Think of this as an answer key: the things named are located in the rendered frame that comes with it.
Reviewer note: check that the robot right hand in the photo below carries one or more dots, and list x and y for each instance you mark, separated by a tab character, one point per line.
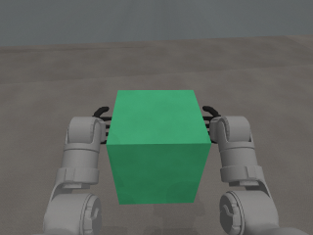
215	115

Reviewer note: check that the carton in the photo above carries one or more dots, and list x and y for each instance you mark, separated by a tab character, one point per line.
158	145

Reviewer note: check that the robot left hand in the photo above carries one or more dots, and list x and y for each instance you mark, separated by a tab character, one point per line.
97	115

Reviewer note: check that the right robot upper arm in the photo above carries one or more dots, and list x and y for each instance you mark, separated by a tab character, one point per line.
251	212

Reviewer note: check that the left robot upper arm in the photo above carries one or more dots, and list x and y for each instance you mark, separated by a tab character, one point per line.
73	214

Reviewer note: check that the robot right forearm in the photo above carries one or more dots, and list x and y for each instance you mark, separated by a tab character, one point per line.
238	158

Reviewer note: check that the robot left forearm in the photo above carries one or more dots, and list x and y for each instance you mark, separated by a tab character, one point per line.
79	168

